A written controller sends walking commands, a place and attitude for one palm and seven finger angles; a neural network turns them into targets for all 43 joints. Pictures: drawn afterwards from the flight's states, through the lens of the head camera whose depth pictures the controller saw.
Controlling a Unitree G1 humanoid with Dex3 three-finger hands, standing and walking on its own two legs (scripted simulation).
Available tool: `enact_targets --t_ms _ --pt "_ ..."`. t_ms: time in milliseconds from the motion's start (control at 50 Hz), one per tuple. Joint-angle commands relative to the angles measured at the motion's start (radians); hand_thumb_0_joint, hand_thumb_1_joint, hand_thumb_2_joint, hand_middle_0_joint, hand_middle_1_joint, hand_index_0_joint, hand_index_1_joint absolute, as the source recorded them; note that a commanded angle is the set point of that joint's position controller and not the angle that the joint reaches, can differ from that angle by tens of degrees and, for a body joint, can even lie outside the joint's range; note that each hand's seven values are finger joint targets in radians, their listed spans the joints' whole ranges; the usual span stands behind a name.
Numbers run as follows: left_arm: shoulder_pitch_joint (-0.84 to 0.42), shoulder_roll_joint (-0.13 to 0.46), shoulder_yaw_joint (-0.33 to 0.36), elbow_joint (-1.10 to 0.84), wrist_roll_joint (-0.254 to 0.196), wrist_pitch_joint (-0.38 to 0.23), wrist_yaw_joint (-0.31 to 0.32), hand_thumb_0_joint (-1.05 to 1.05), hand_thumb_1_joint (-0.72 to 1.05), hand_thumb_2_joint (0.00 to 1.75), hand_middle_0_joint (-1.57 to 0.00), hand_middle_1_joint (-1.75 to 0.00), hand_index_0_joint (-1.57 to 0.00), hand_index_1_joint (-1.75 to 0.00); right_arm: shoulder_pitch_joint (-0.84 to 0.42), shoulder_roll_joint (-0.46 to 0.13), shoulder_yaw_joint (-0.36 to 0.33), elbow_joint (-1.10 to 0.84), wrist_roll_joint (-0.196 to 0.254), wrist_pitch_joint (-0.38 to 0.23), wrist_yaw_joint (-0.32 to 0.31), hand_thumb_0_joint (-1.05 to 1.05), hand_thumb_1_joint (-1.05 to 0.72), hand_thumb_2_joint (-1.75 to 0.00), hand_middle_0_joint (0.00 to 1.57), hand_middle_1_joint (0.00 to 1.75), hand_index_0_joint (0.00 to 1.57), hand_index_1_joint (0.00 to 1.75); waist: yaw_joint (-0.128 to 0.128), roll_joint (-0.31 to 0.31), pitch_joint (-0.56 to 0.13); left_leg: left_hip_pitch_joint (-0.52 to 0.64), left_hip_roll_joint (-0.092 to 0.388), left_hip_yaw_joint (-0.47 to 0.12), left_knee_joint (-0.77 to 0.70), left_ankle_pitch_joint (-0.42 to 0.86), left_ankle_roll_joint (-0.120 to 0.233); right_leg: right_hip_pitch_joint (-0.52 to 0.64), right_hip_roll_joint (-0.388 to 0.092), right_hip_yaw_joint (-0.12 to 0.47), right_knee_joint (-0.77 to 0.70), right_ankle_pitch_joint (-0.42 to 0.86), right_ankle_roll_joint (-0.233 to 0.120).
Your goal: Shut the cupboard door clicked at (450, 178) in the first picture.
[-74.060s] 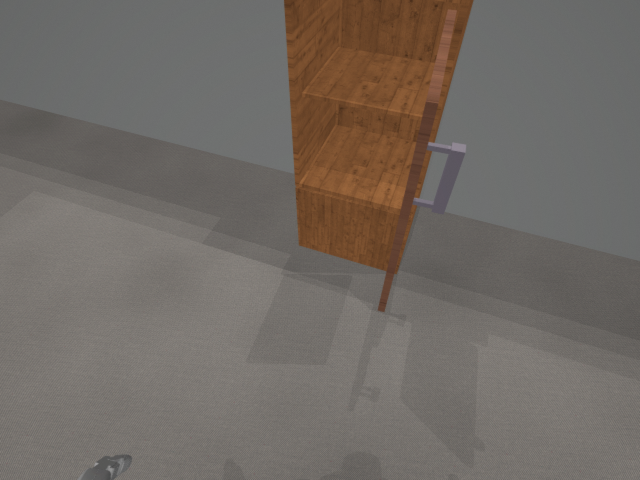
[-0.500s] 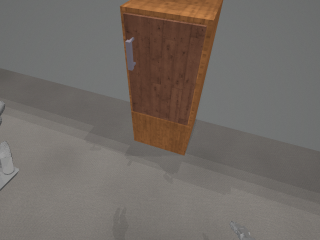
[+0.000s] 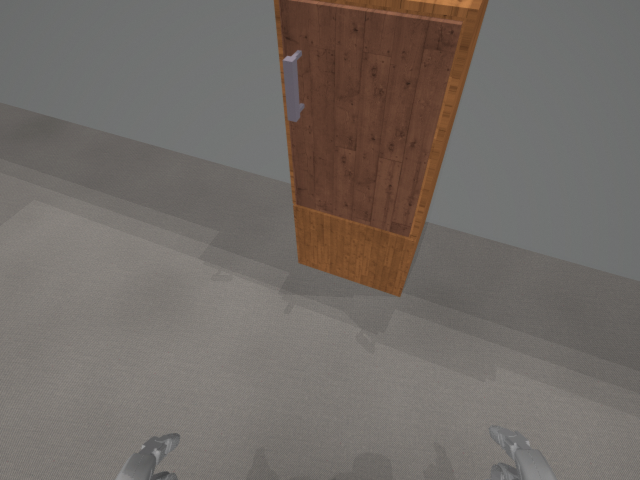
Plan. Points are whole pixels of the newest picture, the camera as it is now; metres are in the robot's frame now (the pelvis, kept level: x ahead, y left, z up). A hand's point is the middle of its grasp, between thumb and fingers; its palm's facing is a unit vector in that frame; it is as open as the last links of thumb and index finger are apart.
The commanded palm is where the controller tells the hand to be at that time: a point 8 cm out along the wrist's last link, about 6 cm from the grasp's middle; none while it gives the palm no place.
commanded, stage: let the arm hang, fingers relaxed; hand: left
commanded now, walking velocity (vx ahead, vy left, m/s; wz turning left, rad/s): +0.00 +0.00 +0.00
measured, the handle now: (295, 86) +0.92 +0.08 +0.02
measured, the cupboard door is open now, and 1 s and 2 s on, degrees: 0 0 0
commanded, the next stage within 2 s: look to check the result in 0.86 s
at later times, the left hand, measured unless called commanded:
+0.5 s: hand out of the picture -0.06 +0.18 -0.16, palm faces +0.02 -0.98 -0.19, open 7.4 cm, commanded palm none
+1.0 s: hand out of the picture -0.03 +0.17 -0.16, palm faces +0.02 -0.99 -0.16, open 7.4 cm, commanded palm none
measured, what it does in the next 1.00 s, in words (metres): stands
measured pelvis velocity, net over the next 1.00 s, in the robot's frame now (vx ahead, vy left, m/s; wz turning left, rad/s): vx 0.00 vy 0.02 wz -0.02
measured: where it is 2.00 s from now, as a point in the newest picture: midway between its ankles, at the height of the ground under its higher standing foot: outside the picture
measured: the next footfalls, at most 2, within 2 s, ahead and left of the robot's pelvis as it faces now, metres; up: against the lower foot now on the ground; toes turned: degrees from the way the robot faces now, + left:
none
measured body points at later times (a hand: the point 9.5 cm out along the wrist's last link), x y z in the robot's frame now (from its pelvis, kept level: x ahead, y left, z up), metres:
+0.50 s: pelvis +0.00 +0.01 +0.02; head +0.01 +0.01 +0.47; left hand -0.05 +0.23 -0.14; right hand -0.03 -0.20 -0.15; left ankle +0.06 +0.12 -0.73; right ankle -0.04 -0.09 -0.73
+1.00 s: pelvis +0.00 +0.02 +0.01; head +0.00 +0.02 +0.46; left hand -0.03 +0.22 -0.15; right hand -0.03 -0.19 -0.15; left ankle +0.06 +0.12 -0.73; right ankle -0.04 -0.09 -0.73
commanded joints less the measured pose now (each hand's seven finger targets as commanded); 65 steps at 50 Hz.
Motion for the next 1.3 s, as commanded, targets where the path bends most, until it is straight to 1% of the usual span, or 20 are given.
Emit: enact_targets --t_ms 0,20,60,100,140,180,260,300,420,460,520,600,720,760,860,900,1020,1100,1220,1280 --pt "0.024 0.139 0.047 0.086 -0.009 -0.054 0.028 0.0 0.9 0.9 -0.2 -0.3 -0.2 -0.3 0.041 -0.072 -0.027 0.031 -0.005 0.003 -0.014 0.0 -0.9 -0.9 0.2 0.3 0.2 0.3 0.023 0.028 -0.167 0.198 0.094 -0.092 -0.086 0.364 0.01 0.084 -0.129 0.13 -0.175 0.476 -0.005" --pt "0.033 0.136 0.046 0.13 -0.008 -0.054 0.029 0.0 0.9 0.9 -0.2 -0.3 -0.2 -0.3 0.041 -0.074 -0.027 0.053 -0.001 0.006 -0.018 0.0 -0.9 -0.9 0.2 0.3 0.2 0.3 0.025 0.039 -0.156 0.215 0.101 -0.096 -0.089 0.376 0.012 0.082 -0.122 0.127 -0.202 0.45 0.0" --pt "0.056 0.088 0.045 0.209 -0.009 -0.052 0.032 0.0 0.9 0.9 -0.2 -0.3 -0.2 -0.3 0.056 -0.038 -0.026 0.106 0.0 0.01 -0.025 0.0 -0.9 -0.9 0.2 0.3 0.2 0.3 0.023 0.089 -0.118 0.218 0.104 -0.098 -0.119 0.292 0.014 0.074 -0.118 0.129 -0.259 0.358 -0.005" --pt "0.078 0.068 0.04 0.277 -0.01 -0.048 0.031 0.0 0.9 0.9 -0.2 -0.3 -0.2 -0.3 0.072 -0.022 -0.027 0.151 0.002 0.016 -0.029 0.0 -0.9 -0.9 0.2 0.3 0.2 0.3 0.021 0.126 -0.072 0.214 0.106 -0.102 -0.15 0.193 0.016 0.056 -0.113 0.129 -0.305 0.256 -0.012" --pt "0.099 0.05 0.034 0.329 -0.009 -0.049 0.032 0.0 0.9 0.9 -0.2 -0.3 -0.2 -0.3 0.097 -0.013 -0.031 0.188 0.004 0.019 -0.032 0.0 -0.9 -0.9 0.2 0.3 0.2 0.3 0.018 0.072 -0.034 0.224 0.111 -0.105 -0.166 0.161 0.018 0.035 -0.108 0.122 -0.333 0.223 -0.013" --pt "0.118 0.035 0.029 0.372 -0.01 -0.047 0.031 0.0 0.9 0.9 -0.2 -0.3 -0.2 -0.3 0.124 -0.006 -0.031 0.223 0.005 0.02 -0.036 0.0 -0.9 -0.9 0.2 0.3 0.2 0.3 0.018 0.058 0.001 0.214 0.114 -0.109 -0.198 0.106 0.02 0.025 -0.098 0.119 -0.344 0.176 -0.014" --pt "0.163 0.014 0.027 0.433 -0.01 -0.049 0.034 0.0 0.9 0.9 -0.2 -0.3 -0.2 -0.3 0.167 0.012 -0.033 0.272 0.008 0.016 -0.041 0.0 -0.9 -0.9 0.2 0.3 0.2 0.3 0.022 -0.016 0.01 0.222 0.115 -0.105 -0.221 0.105 0.026 0.035 -0.095 0.109 -0.348 0.175 -0.01" --pt "0.176 0.007 0.027 0.451 -0.011 -0.049 0.037 0.0 0.9 0.9 -0.2 -0.3 -0.2 -0.3 0.185 0.017 -0.034 0.29 0.009 0.014 -0.042 0.0 -0.9 -0.9 0.2 0.3 0.2 0.3 0.022 -0.035 0.022 0.218 0.114 -0.104 -0.233 0.091 0.027 0.032 -0.094 0.109 -0.347 0.158 -0.01" --pt "0.215 -0.007 0.03 0.473 -0.01 -0.046 0.043 0.0 0.9 0.9 -0.2 -0.3 -0.2 -0.3 0.225 0.038 -0.031 0.322 0.008 0.013 -0.043 0.0 -0.9 -0.9 0.2 0.3 0.2 0.3 0.029 -0.012 0.054 0.193 0.109 -0.1 -0.254 0.06 0.029 0.025 -0.09 0.106 -0.337 0.127 -0.011" --pt "0.219 -0.015 0.029 0.478 -0.011 -0.046 0.044 0.0 0.9 0.9 -0.2 -0.3 -0.2 -0.3 0.238 0.053 -0.03 0.33 0.006 0.014 -0.043 0.0 -0.9 -0.9 0.2 0.3 0.2 0.3 0.029 -0.027 0.067 0.183 0.106 -0.098 -0.26 0.039 0.028 0.02 -0.09 0.106 -0.334 0.117 -0.01" --pt "0.227 -0.017 0.031 0.474 -0.01 -0.045 0.046 0.0 0.9 0.9 -0.2 -0.3 -0.2 -0.3 0.25 0.057 -0.032 0.334 0.006 0.015 -0.042 0.0 -0.9 -0.9 0.2 0.3 0.2 0.3 0.033 -0.013 0.09 0.172 0.102 -0.095 -0.261 0.022 0.027 0.002 -0.09 0.105 -0.333 0.101 -0.011" --pt "0.221 -0.028 0.033 0.467 -0.011 -0.045 0.048 0.0 0.9 0.9 -0.2 -0.3 -0.2 -0.3 0.266 0.075 -0.031 0.338 0.003 0.015 -0.041 0.0 -0.9 -0.9 0.2 0.3 0.2 0.3 0.029 -0.005 0.107 0.154 0.096 -0.093 -0.263 0.005 0.025 -0.006 -0.09 0.11 -0.328 0.097 -0.013" --pt "0.222 -0.035 0.035 0.458 -0.009 -0.048 0.049 0.0 0.9 0.9 -0.2 -0.3 -0.2 -0.3 0.278 0.087 -0.034 0.332 0.005 0.015 -0.041 0.0 -0.9 -0.9 0.2 0.3 0.2 0.3 0.029 -0.019 0.107 0.154 0.094 -0.089 -0.251 0.013 0.025 -0.018 -0.089 0.11 -0.328 0.096 -0.013" --pt "0.216 -0.038 0.036 0.455 -0.01 -0.048 0.048 0.0 0.9 0.9 -0.2 -0.3 -0.2 -0.3 0.284 0.094 -0.034 0.334 0.003 0.014 -0.041 0.0 -0.9 -0.9 0.2 0.3 0.2 0.3 0.024 0.003 0.099 0.15 0.094 -0.093 -0.256 0.003 0.025 -0.013 -0.089 0.113 -0.324 0.099 -0.014" --pt "0.216 -0.043 0.037 0.455 -0.01 -0.051 0.049 0.0 0.9 0.9 -0.2 -0.3 -0.2 -0.3 0.282 0.092 -0.034 0.331 0.003 0.01 -0.043 0.0 -0.9 -0.9 0.2 0.3 0.2 0.3 0.024 -0.002 0.082 0.167 0.097 -0.092 -0.249 0.043 0.027 -0.002 -0.089 0.111 -0.32 0.13 -0.013" --pt "0.218 -0.044 0.037 0.456 -0.01 -0.05 0.048 0.0 0.9 0.9 -0.2 -0.3 -0.2 -0.3 0.28 0.091 -0.034 0.33 0.004 0.011 -0.043 0.0 -0.9 -0.9 0.2 0.3 0.2 0.3 0.025 0.002 0.094 0.164 0.097 -0.093 -0.253 0.028 0.026 -0.011 -0.089 0.108 -0.321 0.125 -0.01" --pt "0.226 -0.04 0.037 0.459 -0.009 -0.053 0.049 0.0 0.9 0.9 -0.2 -0.3 -0.2 -0.3 0.274 0.081 -0.036 0.324 0.007 0.01 -0.044 0.0 -0.9 -0.9 0.2 0.3 0.2 0.3 0.022 -0.008 0.062 0.195 0.101 -0.091 -0.241 0.07 0.029 0.0 -0.087 0.109 -0.322 0.148 -0.009" --pt "0.224 -0.043 0.035 0.465 -0.009 -0.052 0.049 0.0 0.9 0.9 -0.2 -0.3 -0.2 -0.3 0.262 0.081 -0.035 0.326 0.006 0.011 -0.044 0.0 -0.9 -0.9 0.2 0.3 0.2 0.3 0.021 -0.001 0.082 0.194 0.102 -0.093 -0.252 0.05 0.029 -0.011 -0.088 0.112 -0.326 0.142 -0.007" --pt "0.229 -0.035 0.034 0.466 -0.009 -0.056 0.049 0.0 0.9 0.9 -0.2 -0.3 -0.2 -0.3 0.253 0.068 -0.035 0.324 0.009 0.011 -0.044 0.0 -0.9 -0.9 0.2 0.3 0.2 0.3 0.022 -0.024 0.074 0.208 0.106 -0.087 -0.239 0.083 0.031 -0.009 -0.088 0.112 -0.333 0.154 -0.007" --pt "0.222 -0.038 0.032 0.466 -0.009 -0.056 0.05 0.0 0.9 0.9 -0.2 -0.3 -0.2 -0.3 0.246 0.073 -0.033 0.327 0.006 0.011 -0.043 0.0 -0.9 -0.9 0.2 0.3 0.2 0.3 0.02 -0.011 0.072 0.21 0.104 -0.087 -0.24 0.088 0.03 -0.003 -0.091 0.116 -0.334 0.165 -0.007"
